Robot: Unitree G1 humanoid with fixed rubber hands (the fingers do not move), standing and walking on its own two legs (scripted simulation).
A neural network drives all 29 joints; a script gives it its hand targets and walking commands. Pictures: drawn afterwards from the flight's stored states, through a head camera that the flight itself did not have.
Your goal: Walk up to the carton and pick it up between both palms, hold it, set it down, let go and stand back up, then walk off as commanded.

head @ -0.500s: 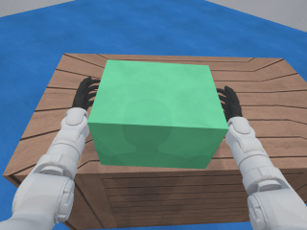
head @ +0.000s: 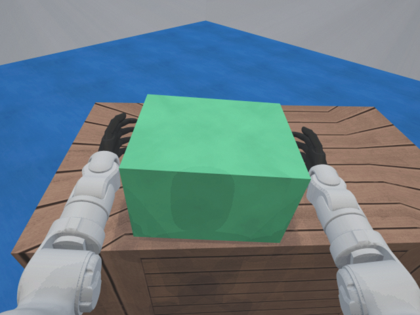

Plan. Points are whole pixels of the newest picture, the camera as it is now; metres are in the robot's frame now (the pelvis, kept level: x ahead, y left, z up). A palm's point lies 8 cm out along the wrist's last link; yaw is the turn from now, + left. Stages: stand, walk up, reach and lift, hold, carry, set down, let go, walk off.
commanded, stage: reach and lift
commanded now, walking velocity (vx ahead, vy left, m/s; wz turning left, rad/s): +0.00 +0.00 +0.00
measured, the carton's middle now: (211, 165) +0.43 -0.01 +0.09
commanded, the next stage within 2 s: hold in 1.66 s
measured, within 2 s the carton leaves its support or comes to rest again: neither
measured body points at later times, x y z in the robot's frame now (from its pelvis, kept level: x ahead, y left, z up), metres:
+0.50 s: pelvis +0.00 +0.00 +0.00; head -0.05 +0.02 +0.45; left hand +0.39 +0.21 +0.19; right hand +0.39 -0.20 +0.19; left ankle +0.00 +0.12 -0.75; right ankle +0.02 -0.12 -0.75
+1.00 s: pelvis -0.01 +0.00 +0.00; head -0.07 +0.02 +0.45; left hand +0.38 +0.21 +0.23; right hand +0.39 -0.19 +0.22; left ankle +0.00 +0.12 -0.75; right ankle +0.02 -0.12 -0.75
